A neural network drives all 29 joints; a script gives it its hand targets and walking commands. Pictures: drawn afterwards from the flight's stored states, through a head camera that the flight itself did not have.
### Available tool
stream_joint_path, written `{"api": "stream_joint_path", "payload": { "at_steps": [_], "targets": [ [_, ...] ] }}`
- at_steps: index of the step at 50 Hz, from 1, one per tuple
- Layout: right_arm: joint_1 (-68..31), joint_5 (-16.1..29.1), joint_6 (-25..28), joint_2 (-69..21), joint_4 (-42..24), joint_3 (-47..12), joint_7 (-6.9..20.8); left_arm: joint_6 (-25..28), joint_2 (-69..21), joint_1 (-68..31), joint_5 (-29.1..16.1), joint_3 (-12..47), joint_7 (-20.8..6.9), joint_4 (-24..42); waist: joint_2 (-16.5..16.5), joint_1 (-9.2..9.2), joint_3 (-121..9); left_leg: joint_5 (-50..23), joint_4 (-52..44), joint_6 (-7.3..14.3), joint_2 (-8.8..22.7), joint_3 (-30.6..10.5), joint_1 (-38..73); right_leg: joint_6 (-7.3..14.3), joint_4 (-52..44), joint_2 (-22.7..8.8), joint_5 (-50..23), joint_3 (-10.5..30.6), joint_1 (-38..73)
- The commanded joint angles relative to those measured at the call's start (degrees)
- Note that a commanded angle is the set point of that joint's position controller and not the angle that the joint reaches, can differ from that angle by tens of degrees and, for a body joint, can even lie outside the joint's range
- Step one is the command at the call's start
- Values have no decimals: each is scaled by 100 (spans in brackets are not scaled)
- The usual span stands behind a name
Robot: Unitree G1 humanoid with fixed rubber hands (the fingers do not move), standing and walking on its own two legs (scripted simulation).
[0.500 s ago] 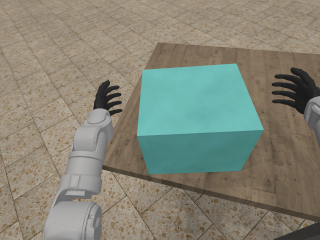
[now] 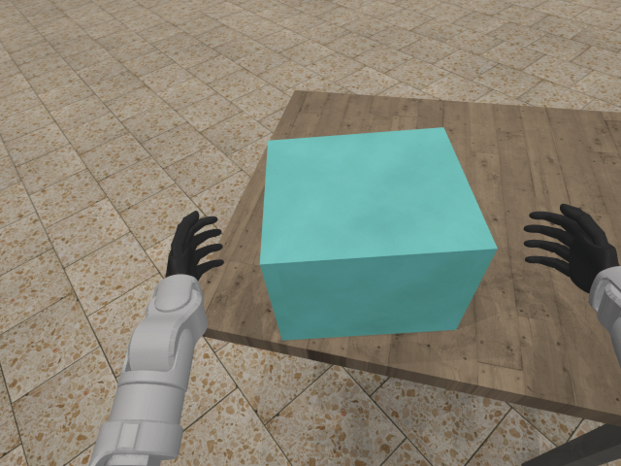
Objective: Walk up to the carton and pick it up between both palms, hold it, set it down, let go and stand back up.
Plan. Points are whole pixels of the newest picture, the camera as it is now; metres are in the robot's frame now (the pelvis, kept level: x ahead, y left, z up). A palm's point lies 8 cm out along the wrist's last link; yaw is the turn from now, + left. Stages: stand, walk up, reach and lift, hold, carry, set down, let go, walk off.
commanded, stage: set down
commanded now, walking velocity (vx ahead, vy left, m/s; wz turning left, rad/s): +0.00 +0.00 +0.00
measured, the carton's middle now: (361, 235) +0.45 +0.00 +0.01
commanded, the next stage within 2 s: none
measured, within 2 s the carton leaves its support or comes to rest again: neither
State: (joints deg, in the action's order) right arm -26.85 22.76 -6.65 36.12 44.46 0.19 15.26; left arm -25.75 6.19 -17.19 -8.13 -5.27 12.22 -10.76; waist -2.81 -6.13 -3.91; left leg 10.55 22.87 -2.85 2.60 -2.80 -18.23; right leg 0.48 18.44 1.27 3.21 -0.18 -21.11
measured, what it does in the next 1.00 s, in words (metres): stands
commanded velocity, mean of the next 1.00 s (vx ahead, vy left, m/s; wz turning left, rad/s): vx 0.00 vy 0.00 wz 0.00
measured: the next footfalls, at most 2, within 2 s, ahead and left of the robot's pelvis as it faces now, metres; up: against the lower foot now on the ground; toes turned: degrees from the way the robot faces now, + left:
none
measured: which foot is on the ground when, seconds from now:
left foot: down 0.00-1.00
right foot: down 0.00-1.00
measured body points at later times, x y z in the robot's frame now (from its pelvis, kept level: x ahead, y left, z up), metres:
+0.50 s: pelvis +0.02 +0.01 +0.00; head +0.03 +0.00 +0.45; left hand +0.28 +0.22 +0.04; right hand +0.33 -0.29 +0.03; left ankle +0.01 +0.15 -0.74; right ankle +0.06 -0.11 -0.74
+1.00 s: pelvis +0.03 +0.01 +0.00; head +0.04 +0.00 +0.45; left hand +0.23 +0.21 +0.01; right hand +0.27 -0.29 -0.01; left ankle +0.01 +0.15 -0.74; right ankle +0.06 -0.11 -0.74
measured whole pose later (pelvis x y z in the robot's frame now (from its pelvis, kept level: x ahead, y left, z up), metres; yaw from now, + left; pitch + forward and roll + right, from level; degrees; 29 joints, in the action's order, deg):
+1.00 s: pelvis +0.03 +0.01 +0.00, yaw +0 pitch +3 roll -1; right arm 5.4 22.8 12.5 31.8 36.7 1.6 18.0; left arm -5.4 5.9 15.3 -6.7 3.8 11.8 -3.8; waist -1.7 -3.8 -2.8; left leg 13.4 22.9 -2.8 2.6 -2.8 -12.5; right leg 0.5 18.9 1.3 6.3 -0.2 -15.5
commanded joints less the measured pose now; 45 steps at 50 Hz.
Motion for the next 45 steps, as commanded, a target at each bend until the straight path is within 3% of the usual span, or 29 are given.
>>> {"api": "stream_joint_path", "payload": {
  "at_steps": [1,10,15,24,32,45],
  "targets": [
    [-1450,72,708,1331,-1889,651,169,653,539,-1126,-11,116,-23,1951,1066,253,-2223,-226,-405,155,-364,362,121,112,121,193,578,266,1991],
    [-159,240,1306,1544,-2416,873,152,1129,317,50,-1,463,-96,2751,864,556,-2398,-1320,-263,1,-373,302,834,183,282,367,-1018,-31,2160],
    [323,313,1448,1470,-2367,845,202,1323,228,547,25,583,-75,2852,873,579,-1964,-1287,-262,-20,-379,302,837,219,227,359,-958,-14,2007],
    [915,353,1559,1247,-1894,704,342,1619,59,1183,169,686,-67,2283,943,463,-1240,-557,-386,96,-386,330,564,249,154,251,-181,157,1792],
    [1316,172,1749,1148,-1811,907,391,1882,1,1411,181,957,-14,2163,889,564,-1067,7,-387,125,-375,330,610,254,111,172,528,220,1428],
    [2486,257,2267,992,-1897,736,370,2337,-174,2692,511,1065,28,2319,870,543,-851,-657,-272,83,-340,245,909,247,206,235,-251,94,1544]
  ]
}}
